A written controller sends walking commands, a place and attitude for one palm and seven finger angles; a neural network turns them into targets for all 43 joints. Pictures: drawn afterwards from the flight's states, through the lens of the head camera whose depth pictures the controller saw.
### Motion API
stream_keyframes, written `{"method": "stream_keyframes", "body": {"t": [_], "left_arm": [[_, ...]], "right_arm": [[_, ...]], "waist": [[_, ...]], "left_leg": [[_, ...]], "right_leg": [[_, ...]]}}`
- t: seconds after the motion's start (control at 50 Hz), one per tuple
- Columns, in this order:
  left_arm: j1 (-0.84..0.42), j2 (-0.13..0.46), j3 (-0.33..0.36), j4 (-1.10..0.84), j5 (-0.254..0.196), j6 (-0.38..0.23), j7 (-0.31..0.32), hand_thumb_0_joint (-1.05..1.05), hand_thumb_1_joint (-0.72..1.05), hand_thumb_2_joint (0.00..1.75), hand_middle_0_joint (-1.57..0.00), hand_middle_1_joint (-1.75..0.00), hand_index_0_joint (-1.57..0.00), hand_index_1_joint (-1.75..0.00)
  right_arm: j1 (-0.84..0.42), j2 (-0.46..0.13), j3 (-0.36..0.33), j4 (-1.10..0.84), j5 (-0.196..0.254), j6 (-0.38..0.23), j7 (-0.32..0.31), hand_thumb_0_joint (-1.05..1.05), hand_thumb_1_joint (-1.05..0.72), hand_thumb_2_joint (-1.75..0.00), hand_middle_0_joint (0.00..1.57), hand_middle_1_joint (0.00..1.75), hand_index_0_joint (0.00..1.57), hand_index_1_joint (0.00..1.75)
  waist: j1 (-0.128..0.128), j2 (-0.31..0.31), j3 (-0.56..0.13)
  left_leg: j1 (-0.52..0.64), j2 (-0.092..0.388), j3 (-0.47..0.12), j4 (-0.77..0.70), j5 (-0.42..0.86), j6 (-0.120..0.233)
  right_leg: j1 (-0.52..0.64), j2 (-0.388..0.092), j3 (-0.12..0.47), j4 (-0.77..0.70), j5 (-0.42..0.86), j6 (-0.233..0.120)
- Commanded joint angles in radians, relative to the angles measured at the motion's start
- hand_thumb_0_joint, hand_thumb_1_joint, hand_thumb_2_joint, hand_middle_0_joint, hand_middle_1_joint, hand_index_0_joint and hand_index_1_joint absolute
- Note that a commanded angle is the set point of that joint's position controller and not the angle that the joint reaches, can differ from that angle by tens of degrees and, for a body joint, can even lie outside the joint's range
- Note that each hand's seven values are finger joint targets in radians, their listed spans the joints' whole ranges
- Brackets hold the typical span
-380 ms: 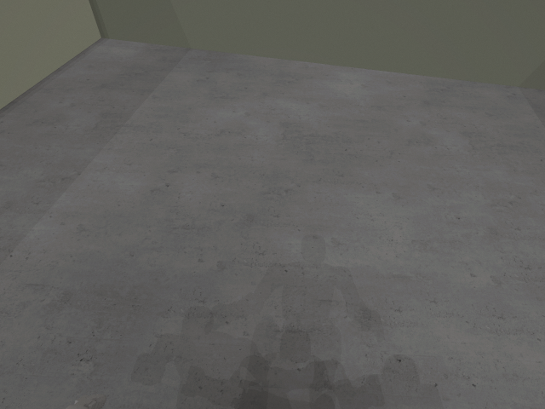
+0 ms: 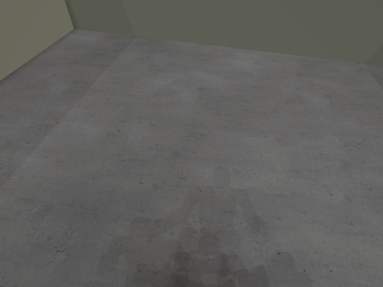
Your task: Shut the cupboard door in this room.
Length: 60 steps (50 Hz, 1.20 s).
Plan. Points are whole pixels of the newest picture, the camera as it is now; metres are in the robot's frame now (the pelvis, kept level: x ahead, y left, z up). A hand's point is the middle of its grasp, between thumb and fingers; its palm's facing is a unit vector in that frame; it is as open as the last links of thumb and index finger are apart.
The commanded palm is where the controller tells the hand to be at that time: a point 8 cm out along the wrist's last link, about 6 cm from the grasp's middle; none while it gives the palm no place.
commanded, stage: stand and wait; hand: left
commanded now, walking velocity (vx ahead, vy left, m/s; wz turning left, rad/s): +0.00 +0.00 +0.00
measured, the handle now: out of the picture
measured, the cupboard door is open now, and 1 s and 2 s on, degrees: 81 81 81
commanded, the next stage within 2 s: turn or walk to find it in 0.52 s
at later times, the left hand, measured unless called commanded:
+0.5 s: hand out of the picture +0.07 +0.24 -0.15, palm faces -0.04 -0.94 -0.34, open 7.4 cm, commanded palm none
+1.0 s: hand out of the picture +0.02 +0.21 -0.18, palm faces +0.10 -0.97 -0.24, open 7.4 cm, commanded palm none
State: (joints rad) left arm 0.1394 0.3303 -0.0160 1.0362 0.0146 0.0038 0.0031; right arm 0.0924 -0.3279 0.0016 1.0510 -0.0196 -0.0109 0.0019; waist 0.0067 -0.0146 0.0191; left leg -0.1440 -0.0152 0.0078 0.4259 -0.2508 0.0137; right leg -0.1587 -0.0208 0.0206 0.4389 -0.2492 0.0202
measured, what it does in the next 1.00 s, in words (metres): lifts its right foot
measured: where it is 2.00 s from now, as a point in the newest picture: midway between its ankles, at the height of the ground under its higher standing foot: outside the picture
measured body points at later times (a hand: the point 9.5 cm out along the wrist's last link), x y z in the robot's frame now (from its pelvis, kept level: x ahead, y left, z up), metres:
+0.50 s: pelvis -0.01 -0.01 +0.00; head -0.01 -0.01 +0.45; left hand +0.07 +0.28 -0.13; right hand +0.06 -0.31 -0.13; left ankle -0.01 +0.11 -0.74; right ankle -0.01 -0.13 -0.74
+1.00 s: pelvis -0.03 +0.00 -0.01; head +0.00 +0.02 +0.44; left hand +0.01 +0.26 -0.16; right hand +0.04 -0.24 -0.15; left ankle -0.01 +0.11 -0.74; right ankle -0.04 -0.13 -0.70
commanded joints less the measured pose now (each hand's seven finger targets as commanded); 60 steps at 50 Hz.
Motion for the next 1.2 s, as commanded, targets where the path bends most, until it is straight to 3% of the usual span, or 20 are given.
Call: {"method": "stream_keyframes", "body": {"t": [0.0, 0.44, 0.54, 0.58, 0.66, 0.74, 0.78, 0.8, 0.82, 0.84, 0.86, 0.88, 0.9, 0.94, 0.98, 1.06, 1.12, 1.14, 1.16, 1.18], "left_arm": [[-0.055, 0.214, 0.052, -0.062, -0.003, -0.028, 0.011, 0.0, 0.9, 0.9, -0.2, -0.3, -0.2, -0.3], [-0.053, 0.223, 0.048, -0.018, -0.004, -0.03, 0.007, 0.0, 0.9, 0.9, -0.2, -0.3, -0.2, -0.3], [-0.058, 0.225, 0.052, -0.024, -0.004, -0.031, 0.008, 0.0, 0.9, 0.9, -0.2, -0.3, -0.2, -0.3], [-0.046, 0.196, 0.052, -0.028, -0.005, -0.021, 0.011, 0.0, 0.9, 0.9, -0.2, -0.3, -0.2, -0.3], [0.019, 0.117, 0.043, -0.04, -0.004, 0.004, 0.023, 0.0, 0.9, 0.9, -0.2, -0.3, -0.2, -0.3], [0.042, 0.14, 0.059, -0.085, 0.0, 0.013, 0.03, 0.0, 0.9, 0.9, -0.2, -0.3, -0.2, -0.3], [0.03, 0.14, 0.066, -0.114, 0.003, 0.015, 0.034, 0.0, 0.9, 0.9, -0.2, -0.3, -0.2, -0.3], [0.018, 0.137, 0.068, -0.128, 0.004, 0.017, 0.036, 0.0, 0.9, 0.9, -0.2, -0.3, -0.2, -0.3], [0.007, 0.127, 0.068, -0.143, 0.004, 0.02, 0.036, 0.0, 0.9, 0.9, -0.2, -0.3, -0.2, -0.3], [0.003, 0.104, 0.068, -0.154, 0.004, 0.025, 0.034, 0.0, 0.9, 0.9, -0.2, -0.3, -0.2, -0.3], [-0.007, 0.069, 0.063, -0.165, -0.001, 0.029, 0.033, 0.0, 0.9, 0.9, -0.2, -0.3, -0.2, -0.3], [-0.015, 0.046, 0.062, -0.18, -0.002, 0.028, 0.035, 0.0, 0.9, 0.9, -0.2, -0.3, -0.2, -0.3], [-0.004, 0.051, 0.064, -0.185, -0.001, 0.026, 0.038, 0.0, 0.9, 0.9, -0.2, -0.3, -0.2, -0.3], [0.018, 0.03, 0.07, -0.176, -0.003, 0.021, 0.034, 0.0, 0.9, 0.9, -0.2, -0.3, -0.2, -0.3], [0.032, -0.001, 0.068, -0.173, -0.008, 0.019, 0.03, 0.0, 0.9, 0.9, -0.2, -0.3, -0.2, -0.3], [0.046, -0.029, 0.071, -0.185, -0.014, 0.018, 0.029, 0.0, 0.9, 0.9, -0.2, -0.3, -0.2, -0.3], [0.134, -0.022, 0.079, -0.168, -0.015, 0.012, 0.032, 0.0, 0.9, 0.9, -0.2, -0.3, -0.2, -0.3], [0.173, 0.001, 0.087, -0.159, -0.011, 0.006, 0.035, 0.0, 0.9, 0.9, -0.2, -0.3, -0.2, -0.3], [0.187, 0.076, 0.104, -0.16, 0.005, -0.001, 0.042, 0.0, 0.9, 0.9, -0.2, -0.3, -0.2, -0.3], [0.158, 0.139, 0.112, -0.182, 0.012, -0.002, 0.043, 0.0, 0.9, 0.9, -0.2, -0.3, -0.2, -0.3]], "right_arm": [[-0.054, -0.213, -0.051, -0.059, 0.008, -0.026, -0.016, 0.0, -0.9, -0.9, 0.2, 0.3, 0.2, 0.3], [-0.023, -0.222, -0.041, 0.0, 0.009, -0.024, -0.013, 0.0, -0.9, -0.9, 0.2, 0.3, 0.2, 0.3], [-0.022, -0.222, -0.043, -0.005, 0.009, -0.022, -0.011, 0.0, -0.9, -0.9, 0.2, 0.3, 0.2, 0.3], [-0.015, -0.192, -0.038, -0.01, 0.007, -0.015, -0.009, 0.0, -0.9, -0.9, 0.2, 0.3, 0.2, 0.3], [0.038, -0.093, -0.025, -0.029, 0.005, 0.01, -0.006, 0.0, -0.9, -0.9, 0.2, 0.3, 0.2, 0.3], [0.076, -0.075, -0.04, -0.066, 0.005, 0.031, -0.005, 0.0, -0.9, -0.9, 0.2, 0.3, 0.2, 0.3], [0.104, -0.065, -0.049, -0.079, 0.007, 0.036, -0.004, 0.0, -0.9, -0.9, 0.2, 0.3, 0.2, 0.3], [0.121, -0.064, -0.053, -0.086, 0.008, 0.037, -0.003, 0.0, -0.9, -0.9, 0.2, 0.3, 0.2, 0.3], [0.14, -0.059, -0.055, -0.088, 0.007, 0.036, -0.001, 0.0, -0.9, -0.9, 0.2, 0.3, 0.2, 0.3], [0.145, -0.071, -0.06, -0.093, 0.002, 0.033, 0.001, 0.0, -0.9, -0.9, 0.2, 0.3, 0.2, 0.3], [0.154, -0.106, -0.066, -0.102, -0.005, 0.029, 0.001, 0.0, -0.9, -0.9, 0.2, 0.3, 0.2, 0.3], [0.175, -0.129, -0.076, -0.108, -0.005, 0.023, -0.006, 0.0, -0.9, -0.9, 0.2, 0.3, 0.2, 0.3], [0.181, -0.132, -0.08, -0.114, 0.001, 0.02, -0.013, 0.0, -0.9, -0.9, 0.2, 0.3, 0.2, 0.3], [0.164, -0.112, -0.083, -0.125, -0.001, 0.02, -0.023, 0.0, -0.9, -0.9, 0.2, 0.3, 0.2, 0.3], [0.158, -0.099, -0.088, -0.131, -0.002, 0.023, -0.026, 0.0, -0.9, -0.9, 0.2, 0.3, 0.2, 0.3], [0.185, -0.09, -0.098, -0.133, -0.005, 0.032, -0.025, 0.0, -0.9, -0.9, 0.2, 0.3, 0.2, 0.3], [0.153, -0.082, -0.106, -0.151, 0.001, 0.04, -0.017, 0.0, -0.9, -0.9, 0.2, 0.3, 0.2, 0.3], [0.137, -0.062, -0.106, -0.162, 0.006, 0.043, -0.013, 0.0, -0.9, -0.9, 0.2, 0.3, 0.2, 0.3], [0.147, -0.001, -0.099, -0.179, 0.013, 0.045, -0.007, 0.0, -0.9, -0.9, 0.2, 0.3, 0.2, 0.3], [0.118, 0.02, -0.1, -0.208, 0.005, 0.043, -0.007, 0.0, -0.9, -0.9, 0.2, 0.3, 0.2, 0.3]], "waist": [[-0.008, 0.019, -0.058], [-0.007, 0.015, -0.03], [-0.008, 0.005, -0.034], [-0.004, 0.018, -0.029], [0.002, -0.012, -0.045], [-0.003, -0.095, -0.052], [-0.014, -0.125, -0.049], [-0.025, -0.11, -0.045], [-0.034, -0.077, -0.042], [-0.037, 0.019, -0.032], [-0.044, 0.176, -0.003], [-0.049, 0.265, -0.001], [-0.04, 0.235, -0.014], [-0.025, 0.176, -0.057], [-0.024, 0.159, -0.088], [-0.035, 0.162, -0.098], [0.0, 0.161, -0.113], [0.02, 0.122, -0.111], [0.024, -0.087, -0.085], [0.036, -0.268, -0.021]], "left_leg": [[0.011, 0.123, -0.097, -0.079, 0.188, 0.027], [-0.005, 0.129, -0.105, -0.118, 0.101, 0.018], [-0.015, 0.126, -0.111, -0.102, 0.139, 0.018], [-0.042, 0.124, -0.117, -0.082, 0.158, 0.016], [-0.113, 0.104, -0.106, 0.002, 0.189, 0.001], [-0.148, 0.057, -0.066, 0.155, 0.128, -0.011], [-0.145, 0.05, -0.055, 0.208, 0.07, -0.014], [-0.128, 0.056, -0.06, 0.195, 0.072, -0.011], [-0.111, 0.072, -0.083, 0.151, 0.108, -0.002], [-0.106, 0.108, -0.168, 0.081, 0.176, 0.022], [-0.14, 0.196, -0.35, -0.043, 0.209, 0.08], [-0.117, 0.278, -0.512, -0.14, 0.296, 0.157], [-0.092, 0.306, -0.541, -0.141, 0.342, 0.207], [-0.036, 0.265, -0.471, -0.083, 0.4, 0.208], [-0.006, 0.228, -0.42, -0.057, 0.426, 0.194], [-0.026, 0.195, -0.442, -0.049, 0.419, 0.176], [-0.117, 0.135, -0.415, -0.008, 0.299, 0.118], [-0.223, 0.096, -0.383, 0.036, 0.171, 0.075], [-0.419, -0.003, -0.249, 0.22, -0.054, 0.006], [-0.51, -0.081, -0.084, 0.45, -0.273, -0.046]], "right_leg": [[0.006, -0.096, 0.079, -0.066, 0.186, -0.049], [-0.009, -0.099, 0.103, -0.121, 0.09, -0.053], [-0.001, -0.104, 0.095, -0.108, 0.114, -0.052], [0.0, -0.108, 0.079, -0.082, 0.121, -0.045], [0.007, -0.139, 0.067, -0.036, 0.153, -0.033], [-0.038, -0.234, 0.114, -0.054, 0.155, -0.091], [-0.071, -0.265, 0.108, -0.038, 0.172, -0.117], [-0.101, -0.263, 0.091, -0.009, 0.172, -0.115], [-0.131, -0.239, 0.047, 0.032, 0.13, -0.096], [-0.169, -0.172, -0.013, 0.117, 0.059, -0.057], [-0.202, -0.053, -0.096, 0.268, -0.071, 0.002], [-0.262, 0.006, -0.081, 0.433, -0.269, 0.016], [-0.297, -0.016, -0.022, 0.538, -0.319, 0.011], [-0.322, -0.024, 0.014, 0.582, -0.284, 0.014], [-0.296, -0.012, -0.003, 0.514, -0.264, 0.022], [-0.197, 0.024, -0.02, 0.329, -0.236, 0.022], [-0.023, 0.037, -0.041, 0.076, -0.078, 0.022], [0.096, -0.003, -0.019, -0.049, -0.005, 0.013], [0.204, -0.211, 0.181, -0.159, -0.088, -0.053], [0.1, -0.434, 0.386, -0.213, -0.013, -0.16]]}}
